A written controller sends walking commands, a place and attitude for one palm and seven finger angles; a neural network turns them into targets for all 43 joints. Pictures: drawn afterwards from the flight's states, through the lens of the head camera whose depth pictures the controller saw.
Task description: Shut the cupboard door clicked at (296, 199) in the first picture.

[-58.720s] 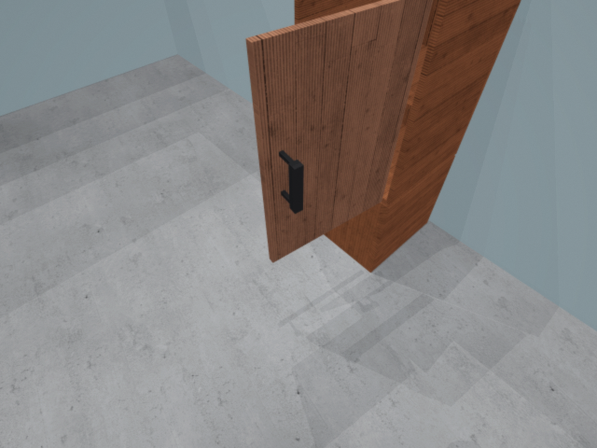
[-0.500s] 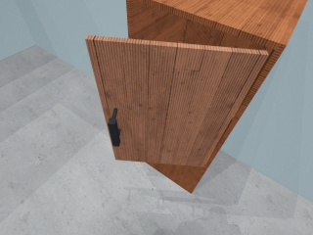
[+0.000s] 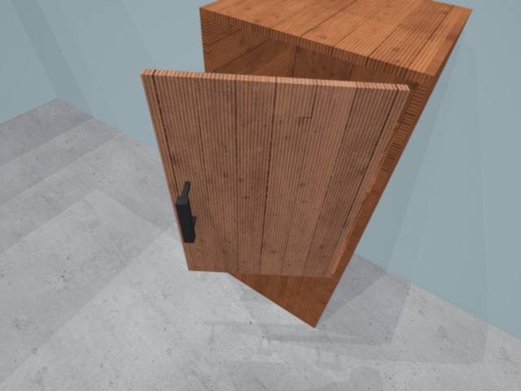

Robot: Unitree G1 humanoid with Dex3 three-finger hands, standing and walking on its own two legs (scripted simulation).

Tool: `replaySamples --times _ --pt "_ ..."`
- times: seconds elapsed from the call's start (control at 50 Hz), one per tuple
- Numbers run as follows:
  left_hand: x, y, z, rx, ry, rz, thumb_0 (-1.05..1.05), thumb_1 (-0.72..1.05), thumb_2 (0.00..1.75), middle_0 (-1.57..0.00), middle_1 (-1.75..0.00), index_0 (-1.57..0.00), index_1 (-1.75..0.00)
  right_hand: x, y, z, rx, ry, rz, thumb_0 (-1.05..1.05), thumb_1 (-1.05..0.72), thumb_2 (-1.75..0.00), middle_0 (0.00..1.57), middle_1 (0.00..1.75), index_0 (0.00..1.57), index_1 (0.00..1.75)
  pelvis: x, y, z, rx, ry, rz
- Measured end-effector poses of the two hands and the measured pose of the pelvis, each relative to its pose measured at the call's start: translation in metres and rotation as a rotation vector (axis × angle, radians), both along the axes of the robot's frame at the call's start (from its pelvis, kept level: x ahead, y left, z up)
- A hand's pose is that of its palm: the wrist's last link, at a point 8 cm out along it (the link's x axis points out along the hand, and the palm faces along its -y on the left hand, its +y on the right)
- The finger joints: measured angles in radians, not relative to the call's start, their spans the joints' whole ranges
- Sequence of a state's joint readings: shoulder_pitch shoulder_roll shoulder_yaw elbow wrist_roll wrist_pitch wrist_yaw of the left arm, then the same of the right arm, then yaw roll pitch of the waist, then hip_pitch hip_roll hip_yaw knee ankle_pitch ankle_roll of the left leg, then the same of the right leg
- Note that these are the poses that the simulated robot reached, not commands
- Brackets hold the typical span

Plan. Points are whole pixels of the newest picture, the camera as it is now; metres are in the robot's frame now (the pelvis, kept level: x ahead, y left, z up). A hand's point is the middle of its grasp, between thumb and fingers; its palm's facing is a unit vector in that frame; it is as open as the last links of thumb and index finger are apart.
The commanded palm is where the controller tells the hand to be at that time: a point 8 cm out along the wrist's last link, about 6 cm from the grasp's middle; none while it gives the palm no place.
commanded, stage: look again from close up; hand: left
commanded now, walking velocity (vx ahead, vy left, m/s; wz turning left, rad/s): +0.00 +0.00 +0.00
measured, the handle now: (188, 212) +0.46 +0.18 -0.05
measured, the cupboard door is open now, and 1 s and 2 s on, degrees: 31 31 31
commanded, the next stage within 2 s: shuffle to correct the standing spot in 0.52 s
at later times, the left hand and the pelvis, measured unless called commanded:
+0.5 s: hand out of the picture -0.04 +0.19 -0.19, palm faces +0.04 -0.98 -0.19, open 7.4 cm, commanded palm none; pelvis -0.03 +0.02 -0.01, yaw +1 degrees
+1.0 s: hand out of the picture -0.16 +0.16 -0.18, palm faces +0.16 -0.98 -0.12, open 7.4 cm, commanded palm none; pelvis -0.06 +0.02 +0.00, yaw +3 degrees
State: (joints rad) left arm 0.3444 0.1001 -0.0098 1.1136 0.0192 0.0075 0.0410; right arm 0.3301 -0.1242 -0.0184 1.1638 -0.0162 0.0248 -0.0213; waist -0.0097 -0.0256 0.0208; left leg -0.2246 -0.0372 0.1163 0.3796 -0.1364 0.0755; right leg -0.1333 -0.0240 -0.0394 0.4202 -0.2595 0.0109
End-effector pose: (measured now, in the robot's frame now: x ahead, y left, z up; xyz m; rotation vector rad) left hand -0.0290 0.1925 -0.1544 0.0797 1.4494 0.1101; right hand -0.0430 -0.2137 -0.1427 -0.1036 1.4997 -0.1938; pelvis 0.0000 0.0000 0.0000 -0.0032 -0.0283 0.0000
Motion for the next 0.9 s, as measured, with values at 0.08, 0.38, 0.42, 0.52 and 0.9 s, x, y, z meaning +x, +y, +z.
replaySamples --times 0.08,0.38,0.42,0.52,0.9 --pt "-0.004 0.0 0.0 0.006 0.004 -0.01 0.01 0.91 0.9 -0.2 -0.3 -0.2 -0.3 -0.014 0.011 -0.002 0.023 0.025 -0.011 0.0 -0.91 -0.9 0.2 0.3 0.2 0.3 -0.003 0.001 -0.001 -0.007 0.004 0.001" --pt "-0.003 0.039 -0.002 0.074 -0.126 -0.001 0.01 0.91 0.9 -0.2 -0.3 -0.2 -0.3 0.024 0.01 -0.01 -0.005 -0.168 0.068 0.02 -0.92 -0.9 0.21 0.3 0.21 0.3 -0.023 0.017 -0.011 -0.022 -0.011 0.024" --pt "-0.007 0.042 -0.002 0.075 -0.128 -0.001 0.01 0.91 0.9 -0.2 -0.3 -0.2 -0.3 0.03 0.006 -0.007 -0.018 -0.195 0.073 0.02 -0.92 -0.9 0.21 0.3 0.2 0.3 -0.025 0.018 -0.011 -0.022 -0.012 0.022" --pt "-0.021 0.045 -0.003 0.067 -0.113 0.0 0.01 0.91 0.9 -0.2 -0.3 -0.2 -0.3 0.042 0.0 0.002 -0.045 -0.244 0.091 0.01 -0.91 -0.9 0.2 0.3 0.2 0.3 -0.031 0.02 -0.009 -0.024 -0.01 0.02" --pt "-0.105 0.026 -0.004 -0.009 0.055 0.083 0.01 0.91 0.9 -0.2 -0.3 -0.2 -0.3 0.021 0.004 0.007 -0.061 -0.187 0.097 0.0 -0.91 -0.9 0.21 0.3 0.21 0.3 -0.052 0.022 -0.005 -0.038 -0.013 0.035"
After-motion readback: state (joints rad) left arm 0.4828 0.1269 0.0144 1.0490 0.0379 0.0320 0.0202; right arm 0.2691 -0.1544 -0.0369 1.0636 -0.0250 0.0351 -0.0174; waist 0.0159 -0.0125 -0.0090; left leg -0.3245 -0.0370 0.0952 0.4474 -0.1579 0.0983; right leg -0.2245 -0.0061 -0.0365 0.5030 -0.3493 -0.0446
